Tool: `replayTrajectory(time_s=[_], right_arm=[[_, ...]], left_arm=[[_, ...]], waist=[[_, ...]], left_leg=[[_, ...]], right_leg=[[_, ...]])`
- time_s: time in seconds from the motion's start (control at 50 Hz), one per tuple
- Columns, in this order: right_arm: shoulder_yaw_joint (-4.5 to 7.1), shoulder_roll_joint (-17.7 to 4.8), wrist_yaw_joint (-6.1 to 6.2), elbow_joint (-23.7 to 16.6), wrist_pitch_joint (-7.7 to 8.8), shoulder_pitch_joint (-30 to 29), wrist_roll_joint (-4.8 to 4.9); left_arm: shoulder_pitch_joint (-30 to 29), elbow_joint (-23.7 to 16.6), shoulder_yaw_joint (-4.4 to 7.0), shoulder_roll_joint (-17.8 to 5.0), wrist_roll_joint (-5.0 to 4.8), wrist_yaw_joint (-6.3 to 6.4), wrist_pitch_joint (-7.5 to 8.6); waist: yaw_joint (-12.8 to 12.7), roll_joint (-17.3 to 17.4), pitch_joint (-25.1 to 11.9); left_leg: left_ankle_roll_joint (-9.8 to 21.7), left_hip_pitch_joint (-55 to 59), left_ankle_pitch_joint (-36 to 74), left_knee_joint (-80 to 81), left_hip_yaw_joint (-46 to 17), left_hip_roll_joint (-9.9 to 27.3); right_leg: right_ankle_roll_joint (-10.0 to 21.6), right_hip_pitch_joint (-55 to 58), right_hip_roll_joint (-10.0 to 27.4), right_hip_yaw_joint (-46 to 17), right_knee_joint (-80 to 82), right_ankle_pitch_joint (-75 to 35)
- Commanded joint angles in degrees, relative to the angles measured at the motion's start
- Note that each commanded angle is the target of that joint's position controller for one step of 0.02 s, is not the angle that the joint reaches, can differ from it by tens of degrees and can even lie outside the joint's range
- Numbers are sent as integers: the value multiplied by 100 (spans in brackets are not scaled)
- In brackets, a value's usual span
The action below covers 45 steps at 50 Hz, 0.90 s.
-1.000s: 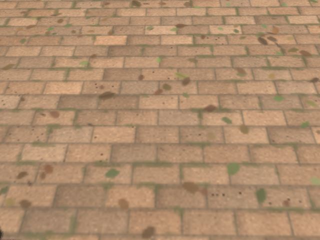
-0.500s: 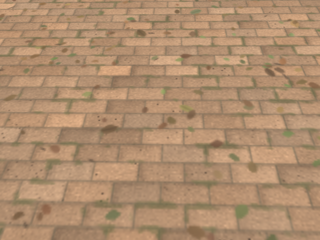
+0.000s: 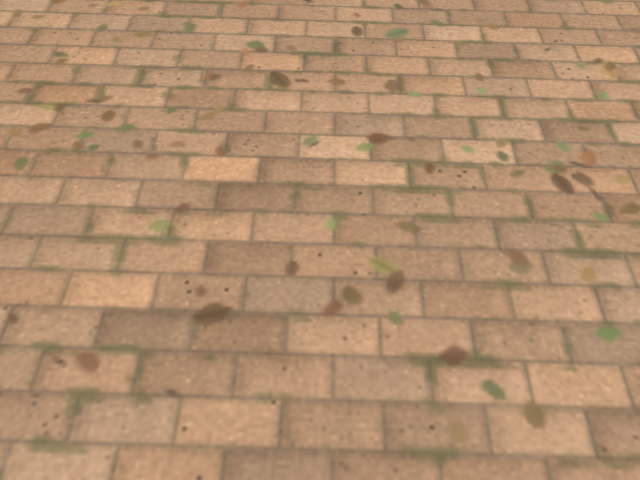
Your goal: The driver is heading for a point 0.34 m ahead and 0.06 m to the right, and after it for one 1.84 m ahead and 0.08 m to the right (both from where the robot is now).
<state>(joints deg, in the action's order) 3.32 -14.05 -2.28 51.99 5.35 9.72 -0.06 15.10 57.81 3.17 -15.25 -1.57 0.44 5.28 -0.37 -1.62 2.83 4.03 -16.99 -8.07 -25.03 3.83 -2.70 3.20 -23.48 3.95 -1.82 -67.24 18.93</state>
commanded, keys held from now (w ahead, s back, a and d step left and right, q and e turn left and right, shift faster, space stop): w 0.18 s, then w+e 0.28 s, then w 0.54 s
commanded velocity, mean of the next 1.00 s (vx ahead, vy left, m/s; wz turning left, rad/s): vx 0.50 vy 0.00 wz -0.16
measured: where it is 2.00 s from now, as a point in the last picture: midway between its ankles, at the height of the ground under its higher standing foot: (396, 232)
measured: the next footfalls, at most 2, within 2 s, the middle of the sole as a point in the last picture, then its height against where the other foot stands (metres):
right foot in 0.42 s outside the picture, level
left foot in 0.96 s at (328, 353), level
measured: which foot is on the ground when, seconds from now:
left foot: down 0.00-0.42, up 0.44-0.94, down 0.96-1.00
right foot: up 0.00-0.40, down 0.42-0.96, up 0.98-1.00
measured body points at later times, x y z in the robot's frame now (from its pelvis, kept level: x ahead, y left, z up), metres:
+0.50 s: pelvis +0.29 -0.06 -0.02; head +0.32 -0.07 +0.43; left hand +0.48 +0.18 -0.12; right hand +0.27 -0.33 -0.16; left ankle +0.11 +0.08 -0.66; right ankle +0.37 -0.15 -0.74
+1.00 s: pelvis +0.60 -0.07 -0.02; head +0.63 -0.07 +0.43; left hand +0.62 +0.21 -0.16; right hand +0.76 -0.34 -0.11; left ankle +0.73 +0.00 -0.74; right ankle +0.39 -0.15 -0.71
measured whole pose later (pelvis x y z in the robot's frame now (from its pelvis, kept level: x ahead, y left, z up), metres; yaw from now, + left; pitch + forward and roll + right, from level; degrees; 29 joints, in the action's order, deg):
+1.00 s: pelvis +0.60 -0.07 -0.02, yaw -11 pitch +2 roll +0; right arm 2.6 -14.4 -1.9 46.9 6.8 0.9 0.1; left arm 21.9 56.3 3.4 -15.6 -0.2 0.5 2.8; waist -3.3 -0.3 1.7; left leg 4.1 -28.2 -4.4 -30.6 2.5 -0.4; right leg 2.5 -2.4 -2.8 -3.5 -38.0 28.4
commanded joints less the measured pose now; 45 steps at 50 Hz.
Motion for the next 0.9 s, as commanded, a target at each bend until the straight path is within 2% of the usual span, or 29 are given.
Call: replayTrajectory(time_s=[0.02,0.08,0.14,0.22,0.32,0.36,0.38,0.4,0.42,0.44,0.46,0.48,0.5,0.52,0.54,0.56,0.6,0.66,0.74,0.78,0.84,0.9], right_arm=[[83,-521,6,-211,143,-30,-33],[128,-767,127,-60,143,334,-31],[124,-814,227,45,92,631,-8],[128,-884,286,213,63,1006,33],[170,-897,310,452,-66,1361,20],[208,-986,330,410,-127,1232,33],[230,-1065,346,361,-154,1140,34],[239,-1108,368,312,-203,1049,25],[201,-1047,402,223,-248,1007,-3],[115,-930,428,32,-216,1090,-122],[-140,-114,282,-89,-17,1612,-164],[-28,-670,208,-55,202,1117,95],[38,-924,178,-227,328,589,278],[45,-924,217,-234,374,365,250],[102,-932,255,-204,346,286,142],[125,-888,261,-195,271,383,91],[117,-671,277,-186,127,502,42],[110,-600,322,-397,20,-31,-21],[54,-430,253,-590,76,-766,9],[21,-396,203,-692,97,-1136,57],[2,-462,108,-870,130,-1508,90],[32,-627,16,-937,173,-1411,94]], left_arm=[[347,-186,129,-337,28,44,-62],[-310,-441,163,-384,96,64,-132],[-838,-622,166,-347,142,17,-87],[-1539,-820,74,-206,82,-86,-34],[-2145,-1173,-5,-221,0,-287,-15],[-2066,-1264,21,-332,-3,-367,-3],[-1824,-1248,78,-453,13,-385,-7],[-1242,-1125,189,-636,26,-386,-17],[-309,-865,365,-931,20,-355,-39],[687,-710,520,-1430,44,-269,-89],[798,-694,533,-1652,0,-288,-88],[838,-673,379,-1094,18,-268,-86],[457,-776,324,-878,54,-236,-54],[24,-904,274,-761,88,-231,-24],[-290,-979,210,-571,135,-228,-10],[-415,-1003,152,-433,202,-219,6],[-368,-961,153,-510,164,-194,20],[-75,-852,206,-765,141,-89,46],[259,-719,181,-759,106,-16,13],[509,-598,175,-768,86,-10,5],[770,-431,179,-755,74,0,-64],[797,-380,227,-857,84,53,-165]], waist=[[-125,585,-355],[-29,432,-36],[101,418,54],[339,431,154],[489,378,315],[350,505,196],[195,637,-35],[-132,725,-425],[-553,617,-944],[-801,-168,-1663],[-267,-1435,-2236],[-589,-803,-2140],[-583,-584,-1364],[-394,35,-996],[-197,219,-683],[-5,102,-636],[134,-42,-504],[24,-22,-203],[-248,-110,-82],[-401,-142,27],[-479,-138,156],[-275,-229,21]], left_leg=[[859,627,-66,1753,-1743,1496],[949,666,60,2014,-1543,1537],[842,879,353,2049,-1219,1431],[691,1121,468,2078,-707,1341],[603,2239,1041,1709,-307,1731],[494,2515,2167,1273,-134,1820],[424,2573,3307,856,-30,1813],[319,2527,4361,55,136,1722],[115,2047,4557,-1171,390,1476],[-129,507,2699,-3085,515,1184],[-469,-1931,-2204,-4819,-97,-78],[-283,-2577,-2328,-5352,-957,186],[-148,-2904,-1810,-5280,-896,472],[-115,-2635,-1322,-4903,-843,750],[-170,-2298,-1046,-4453,-799,935],[-198,-1887,-892,-4234,-836,1068],[-324,-1663,-803,-3776,-753,1142],[-543,-2046,26,-2825,-629,1133],[-495,-1733,1555,-1201,-425,860],[-448,-1643,1856,-769,-380,747],[-310,-2017,1557,-402,-437,681],[-88,-1914,825,-217,-438,580]], right_leg=[[3,-766,523,-267,229,-454],[-168,-1449,582,-234,1058,-1113],[-285,-1708,491,-166,2048,-2043],[-278,-1465,257,114,3092,-2762],[-15,-1776,100,125,3568,-2189],[167,-1487,-70,295,3645,-1638],[271,-1009,-263,482,3608,-1378],[399,-194,-506,673,3634,-1281],[576,1114,-686,659,3777,-1443],[1003,2959,376,-991,3698,-1458],[2048,4715,1558,-4126,4545,-154],[1797,4759,1479,-4194,5016,264],[1545,4076,1319,-3304,5084,-233],[1389,3207,1124,-2637,5173,-907],[1308,2436,953,-2111,5291,-1544],[1263,1962,819,-1823,5433,-1899],[1281,1500,713,-1451,5668,-2244],[1233,1316,615,-1016,5893,-2646],[862,1311,266,-472,5938,-2465],[830,1492,341,-508,5985,-2134],[835,2315,658,-636,5718,-2388],[714,3009,946,-724,5212,-3333]])
Keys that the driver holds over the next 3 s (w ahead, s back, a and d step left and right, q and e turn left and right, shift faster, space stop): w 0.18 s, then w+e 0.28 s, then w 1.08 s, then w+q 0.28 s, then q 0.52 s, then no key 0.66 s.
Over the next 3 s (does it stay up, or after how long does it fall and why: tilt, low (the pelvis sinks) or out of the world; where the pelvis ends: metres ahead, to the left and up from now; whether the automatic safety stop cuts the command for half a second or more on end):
stays up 1.28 -0.18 0.00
